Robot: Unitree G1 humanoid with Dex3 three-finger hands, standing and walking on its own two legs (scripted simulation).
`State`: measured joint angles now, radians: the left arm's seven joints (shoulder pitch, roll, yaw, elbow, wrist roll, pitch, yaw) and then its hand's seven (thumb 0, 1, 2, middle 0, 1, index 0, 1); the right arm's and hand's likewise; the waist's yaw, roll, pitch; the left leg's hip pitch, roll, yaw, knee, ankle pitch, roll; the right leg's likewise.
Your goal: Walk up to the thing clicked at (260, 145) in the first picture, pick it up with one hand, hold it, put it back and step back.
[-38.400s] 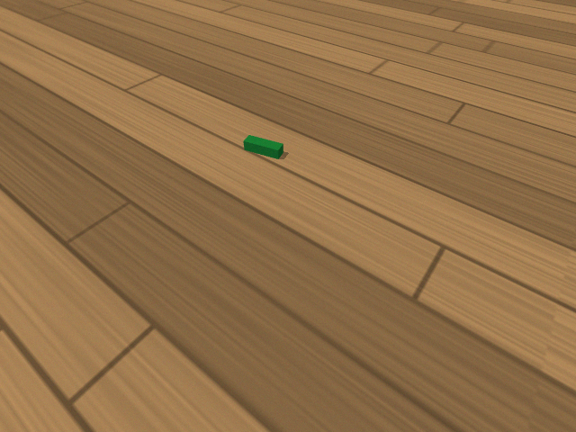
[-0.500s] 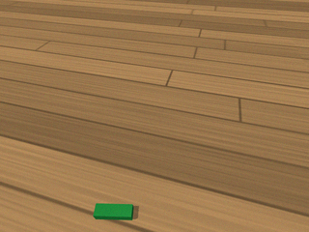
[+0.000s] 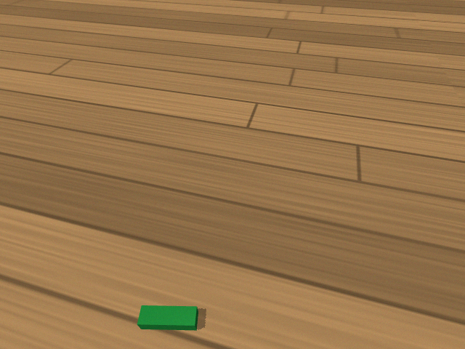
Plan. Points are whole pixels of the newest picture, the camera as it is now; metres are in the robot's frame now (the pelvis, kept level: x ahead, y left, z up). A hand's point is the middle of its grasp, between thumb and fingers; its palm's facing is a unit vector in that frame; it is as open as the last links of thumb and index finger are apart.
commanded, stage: stand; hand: left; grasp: from above
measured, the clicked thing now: (168, 317) +0.41 +0.29 -0.75
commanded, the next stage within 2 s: step back in 0.44 s
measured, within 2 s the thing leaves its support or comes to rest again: neither
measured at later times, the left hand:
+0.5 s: hand out of the picture +0.08 +0.25 -0.15, palm faces +0.01 -0.94 -0.35, open 7.4 cm
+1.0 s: hand out of the picture +0.05 +0.33 -0.18, palm faces -0.08 -0.93 -0.35, open 7.4 cm
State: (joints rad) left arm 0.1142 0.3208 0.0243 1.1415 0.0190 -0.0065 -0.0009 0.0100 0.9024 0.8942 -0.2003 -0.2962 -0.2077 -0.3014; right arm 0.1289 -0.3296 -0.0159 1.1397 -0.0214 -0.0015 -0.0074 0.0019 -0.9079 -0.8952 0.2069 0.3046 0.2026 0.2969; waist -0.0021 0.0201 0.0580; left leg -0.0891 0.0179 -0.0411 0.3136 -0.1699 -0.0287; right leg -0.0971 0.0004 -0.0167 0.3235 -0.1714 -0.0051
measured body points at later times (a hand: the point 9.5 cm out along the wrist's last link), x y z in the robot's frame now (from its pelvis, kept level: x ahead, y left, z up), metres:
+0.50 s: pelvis +0.00 +0.00 +0.00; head +0.02 -0.01 +0.45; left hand +0.08 +0.30 -0.13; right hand +0.07 -0.30 -0.14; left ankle +0.01 +0.14 -0.75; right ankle +0.01 -0.11 -0.75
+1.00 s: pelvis -0.08 +0.07 -0.02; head -0.01 +0.09 +0.43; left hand +0.05 +0.38 -0.16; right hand -0.02 -0.24 -0.13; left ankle -0.05 +0.15 -0.75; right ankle -0.12 -0.08 -0.68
